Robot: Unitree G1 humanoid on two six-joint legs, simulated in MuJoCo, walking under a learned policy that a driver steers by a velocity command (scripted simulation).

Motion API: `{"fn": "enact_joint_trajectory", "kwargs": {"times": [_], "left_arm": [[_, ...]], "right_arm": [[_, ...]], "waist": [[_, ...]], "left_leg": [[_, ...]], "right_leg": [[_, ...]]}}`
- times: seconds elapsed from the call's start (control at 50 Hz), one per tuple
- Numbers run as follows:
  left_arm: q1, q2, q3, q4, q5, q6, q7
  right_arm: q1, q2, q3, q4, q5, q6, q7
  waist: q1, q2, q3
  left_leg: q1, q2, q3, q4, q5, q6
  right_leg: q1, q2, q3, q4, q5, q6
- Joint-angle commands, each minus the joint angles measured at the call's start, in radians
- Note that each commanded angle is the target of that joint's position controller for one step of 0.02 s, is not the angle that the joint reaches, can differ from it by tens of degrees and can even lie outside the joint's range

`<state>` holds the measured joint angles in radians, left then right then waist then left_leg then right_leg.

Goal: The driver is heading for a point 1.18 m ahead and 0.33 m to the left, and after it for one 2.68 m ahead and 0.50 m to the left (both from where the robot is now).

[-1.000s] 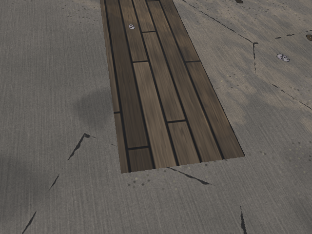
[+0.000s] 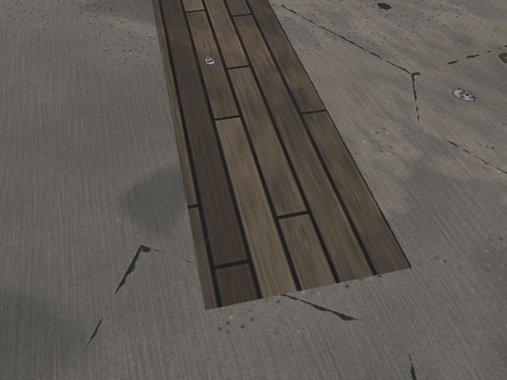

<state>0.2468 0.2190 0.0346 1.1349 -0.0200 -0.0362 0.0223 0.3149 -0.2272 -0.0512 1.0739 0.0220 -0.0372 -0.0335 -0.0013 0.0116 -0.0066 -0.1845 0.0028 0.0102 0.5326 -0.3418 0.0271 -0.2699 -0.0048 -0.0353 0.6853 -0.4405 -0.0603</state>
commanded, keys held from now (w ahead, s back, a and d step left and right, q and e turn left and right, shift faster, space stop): w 0.90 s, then w+q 0.10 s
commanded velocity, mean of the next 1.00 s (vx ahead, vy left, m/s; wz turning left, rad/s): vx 0.45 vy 0.00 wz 0.01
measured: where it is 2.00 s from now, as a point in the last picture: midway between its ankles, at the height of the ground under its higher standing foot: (229, 216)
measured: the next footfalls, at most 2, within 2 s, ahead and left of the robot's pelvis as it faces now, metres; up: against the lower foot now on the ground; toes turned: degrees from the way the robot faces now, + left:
left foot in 0.52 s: +0.42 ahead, +0.12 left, +0.00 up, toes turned +3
right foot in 1.06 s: +0.72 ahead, -0.13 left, +0.00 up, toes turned +1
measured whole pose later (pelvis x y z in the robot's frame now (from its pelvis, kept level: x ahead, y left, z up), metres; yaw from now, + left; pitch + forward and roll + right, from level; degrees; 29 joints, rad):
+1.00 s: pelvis +0.50 +0.01 +0.00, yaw +1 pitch +2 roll +2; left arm 0.01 0.23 0.05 0.88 -0.02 -0.09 -0.02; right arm 0.39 -0.24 -0.05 1.03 0.02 -0.08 -0.01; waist -0.09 -0.03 0.01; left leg 0.04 -0.06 0.04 0.22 -0.30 0.03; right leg -0.60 -0.09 0.02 0.53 0.03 -0.02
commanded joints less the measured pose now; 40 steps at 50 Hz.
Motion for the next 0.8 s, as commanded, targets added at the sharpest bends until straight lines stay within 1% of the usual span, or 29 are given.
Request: {"fn": "enact_joint_trajectory", "kwargs": {"times": [0.02, 0.04, 0.06, 0.08, 0.1, 0.12, 0.14, 0.18, 0.2, 0.22, 0.26, 0.32, 0.38, 0.42, 0.44, 0.48, 0.5, 0.52, 0.54, 0.56, 0.58, 0.6, 0.62, 0.64, 0.66, 0.68, 0.7, 0.76, 0.8], "left_arm": [[-0.011, 0.046, 0.007, -0.052, -0.014, -0.043, -0.017], [0.066, 0.048, 0.013, -0.019, -0.013, -0.047, -0.016], [0.148, 0.074, 0.026, 0.018, -0.004, -0.046, -0.014], [0.282, 0.147, 0.047, 0.047, 0.000, -0.049, -0.011], [0.384, 0.252, 0.068, 0.054, 0.002, -0.060, -0.023], [0.320, 0.182, 0.044, 0.038, 0.018, -0.077, -0.024], [0.257, 0.126, 0.029, 0.009, 0.013, -0.088, -0.026], [0.187, 0.103, 0.015, -0.023, 0.009, -0.089, -0.037], [0.191, 0.066, 0.002, -0.027, 0.015, -0.080, -0.038], [0.213, 0.070, 0.001, -0.026, 0.020, -0.073, -0.033], [0.239, 0.080, -0.002, -0.029, 0.023, -0.061, -0.019], [0.242, 0.120, 0.002, -0.050, 0.026, -0.054, -0.002], [0.292, 0.140, 0.012, -0.040, 0.013, -0.055, 0.001], [0.293, 0.140, 0.019, -0.037, 0.004, -0.053, 0.002], [0.283, 0.146, 0.023, -0.040, 0.004, -0.050, 0.002], [0.254, 0.173, 0.036, -0.052, 0.010, -0.040, 0.002], [0.234, 0.171, 0.037, -0.060, 0.016, -0.029, 0.002], [0.216, 0.162, 0.032, -0.077, 0.022, -0.026, -0.001], [0.315, 0.048, 0.002, -0.098, 0.024, -0.037, -0.013], [0.319, 0.006, -0.013, -0.084, 0.008, -0.068, -0.023], [0.219, 0.091, 0.014, -0.120, -0.022, -0.091, -0.028], [0.134, 0.123, 0.021, -0.149, -0.036, -0.102, -0.024], [0.099, 0.118, 0.027, -0.156, -0.028, -0.102, -0.013], [0.108, 0.114, 0.038, -0.152, -0.011, -0.088, -0.004], [0.141, 0.084, 0.037, -0.148, -0.006, -0.072, -0.001], [0.155, 0.064, 0.036, -0.146, -0.005, -0.060, 0.001], [0.143, 0.060, 0.038, -0.154, -0.004, -0.051, 0.002], [0.003, 0.092, 0.049, -0.212, 0.011, -0.045, 0.005], [-0.073, 0.087, 0.048, -0.238, 0.016, -0.050, -0.002]], "right_arm": [[-0.056, -0.166, -0.032, -0.064, 0.012, -0.026, 0.007], [-0.114, -0.159, -0.030, -0.086, 0.019, -0.023, 0.011], [-0.140, -0.139, -0.025, -0.102, 0.016, -0.025, 0.013], [-0.163, -0.077, -0.008, -0.123, 0.007, -0.033, 0.018], [-0.179, -0.057, -0.003, -0.167, 0.008, -0.052, 0.014], [-0.184, -0.091, -0.012, -0.166, 0.024, -0.064, 0.016], [-0.155, -0.088, -0.010, -0.154, 0.033, -0.073, 0.027], [-0.157, -0.104, -0.021, -0.143, 0.015, -0.083, 0.034], [-0.172, -0.109, -0.027, -0.146, 0.006, -0.081, 0.039], [-0.176, -0.087, -0.024, -0.149, 0.006, -0.077, 0.046], [-0.233, -0.057, -0.016, -0.171, 0.002, -0.066, 0.053], [-0.389, -0.020, 0.006, -0.234, 0.003, -0.062, 0.058], [-0.464, -0.038, 0.011, -0.267, 0.011, -0.059, 0.069], [-0.489, -0.057, 0.009, -0.288, 0.014, -0.062, 0.078], [-0.481, -0.072, 0.004, -0.293, 0.013, -0.065, 0.082], [-0.374, -0.123, -0.021, -0.274, 0.010, -0.068, 0.082], [-0.219, -0.160, -0.044, -0.228, 0.012, -0.065, 0.076], [-0.046, -0.200, -0.065, -0.180, 0.012, -0.058, 0.066], [0.104, -0.286, -0.085, -0.149, -0.020, -0.052, 0.058], [0.110, -0.246, -0.067, -0.137, -0.017, -0.048, 0.061], [0.008, -0.186, -0.047, -0.145, -0.006, -0.055, 0.065], [-0.087, -0.142, -0.033, -0.167, -0.006, -0.062, 0.067], [-0.158, -0.114, -0.023, -0.173, -0.016, -0.073, 0.074], [-0.193, -0.083, -0.014, -0.173, -0.026, -0.082, 0.079], [-0.199, -0.079, -0.012, -0.165, -0.031, -0.085, 0.082], [-0.185, -0.076, -0.010, -0.154, -0.028, -0.086, 0.082], [-0.164, -0.085, -0.011, -0.142, -0.026, -0.087, 0.077], [-0.097, -0.137, -0.019, -0.121, -0.028, -0.086, 0.050], [-0.054, -0.146, -0.020, -0.113, -0.026, -0.079, 0.036]], "waist": [[0.045, 0.137, 0.157], [0.089, 0.113, 0.153], [0.112, 0.058, 0.131], [0.146, -0.142, 0.077], [0.164, -0.343, 0.051], [0.117, -0.197, 0.091], [0.080, -0.126, 0.119], [0.046, -0.069, 0.124], [0.044, -0.067, 0.111], [0.043, -0.104, 0.102], [0.052, -0.093, 0.111], [0.078, -0.086, 0.148], [0.086, -0.108, 0.168], [0.069, -0.107, 0.174], [0.050, -0.108, 0.158], [-0.025, -0.143, 0.055], [-0.104, -0.149, -0.039], [-0.181, -0.137, -0.139], [-0.148, 0.079, -0.313], [-0.132, 0.213, -0.417], [-0.117, 0.171, -0.247], [-0.085, 0.100, -0.118], [-0.043, 0.021, -0.044], [-0.002, 0.022, -0.020], [0.024, 0.054, -0.014], [0.034, 0.054, -0.002], [0.040, 0.057, 0.017], [0.021, 0.034, 0.066], [0.001, 0.028, 0.070]], "left_leg": [[-0.139, 0.279, -0.379, -0.334, -0.392, 0.176], [-0.227, 0.212, -0.277, -0.283, -0.322, 0.136], [-0.298, 0.137, -0.180, -0.164, -0.201, 0.097], [-0.428, 0.023, -0.014, 0.151, -0.070, 0.030], [-0.610, -0.060, 0.030, 0.431, -0.199, 0.005], [-0.692, 0.000, -0.070, 0.623, -0.211, 0.021], [-0.738, 0.041, -0.096, 0.688, -0.109, 0.043], [-0.734, 0.099, -0.072, 0.637, 0.057, 0.055], [-0.692, 0.114, -0.053, 0.601, 0.107, 0.052], [-0.648, 0.118, -0.035, 0.554, 0.135, 0.037], [-0.626, 0.108, 0.003, 0.456, 0.191, 0.005], [-0.521, 0.068, 0.048, 0.202, 0.309, -0.014], [-0.450, 0.043, 0.061, 0.079, 0.363, 0.000], [-0.447, 0.043, 0.042, 0.023, 0.359, 0.029], [-0.421, 0.035, 0.041, 0.004, 0.342, 0.045], [-0.257, -0.016, 0.067, 0.011, 0.291, 0.081], [-0.070, -0.049, 0.086, 0.012, 0.283, 0.108], [0.204, 0.006, 0.023, 0.030, 0.283, 0.143], [0.600, 0.277, -0.411, -0.008, 0.080, 0.286], [0.640, 0.402, -0.793, -0.231, -0.055, 0.347], [0.500, 0.359, -0.696, -0.271, -0.094, 0.290], [0.322, 0.327, -0.527, -0.288, -0.014, 0.251], [0.153, 0.289, -0.405, -0.321, 0.098, 0.227], [0.047, 0.247, -0.314, -0.349, 0.166, 0.204], [-0.022, 0.231, -0.272, -0.373, 0.183, 0.208], [-0.059, 0.218, -0.239, -0.394, 0.198, 0.214], [-0.087, 0.211, -0.209, -0.414, 0.209, 0.219], [-0.064, 0.211, -0.176, -0.451, 0.240, 0.229], [-0.021, 0.198, -0.144, -0.451, 0.275, 0.211]], "right_leg": [[-0.065, -0.027, -0.002, -0.054, -0.029, -0.052], [0.103, -0.001, -0.030, -0.195, 0.044, -0.056], [0.240, 0.000, 0.002, -0.242, 0.121, -0.046], [0.383, -0.168, 0.274, -0.372, 0.010, -0.097], [0.468, -0.371, 0.677, -0.522, -0.060, -0.229], [0.433, -0.408, 0.721, -0.517, -0.070, -0.252], [0.425, -0.372, 0.615, -0.506, -0.023, -0.216], [0.397, -0.301, 0.419, -0.517, 0.168, -0.145], [0.378, -0.256, 0.325, -0.523, 0.299, -0.114], [0.350, -0.242, 0.271, -0.527, 0.397, -0.112], [0.323, -0.210, 0.187, -0.541, 0.509, -0.114], [0.216, -0.177, 0.116, -0.583, 0.513, -0.108], [0.229, -0.204, 0.096, -0.609, 0.503, -0.114], [0.301, -0.235, 0.085, -0.583, 0.565, -0.103], [0.339, -0.246, 0.074, -0.548, 0.655, -0.093], [0.396, -0.256, 0.054, -0.396, 1.008, -0.070], [0.371, -0.228, 0.026, -0.221, 1.134, -0.050], [0.208, -0.192, 0.013, 0.008, 1.035, -0.020], [-0.182, -0.043, -0.010, 0.413, 0.582, 0.036], [-0.322, 0.069, 0.123, 0.658, -0.092, 0.042], [-0.428, 0.004, 0.173, 0.746, -0.068, 0.016], [-0.436, -0.050, 0.137, 0.727, 0.014, -0.002], [-0.389, -0.097, 0.118, 0.654, 0.097, -0.006], [-0.319, -0.134, 0.120, 0.594, 0.145, -0.011], [-0.261, -0.147, 0.124, 0.562, 0.158, -0.009], [-0.243, -0.155, 0.119, 0.527, 0.155, -0.005], [-0.253, -0.159, 0.109, 0.491, 0.166, 0.003], [-0.384, -0.174, 0.100, 0.328, 0.309, 0.038], [-0.419, -0.165, 0.091, 0.190, 0.429, 0.049]]}}
Keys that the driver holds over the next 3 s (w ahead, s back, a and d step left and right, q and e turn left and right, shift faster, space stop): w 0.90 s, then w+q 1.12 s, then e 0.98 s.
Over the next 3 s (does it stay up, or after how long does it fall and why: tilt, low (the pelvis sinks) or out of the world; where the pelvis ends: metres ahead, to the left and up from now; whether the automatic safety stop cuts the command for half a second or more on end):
stays up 1.20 0.20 0.00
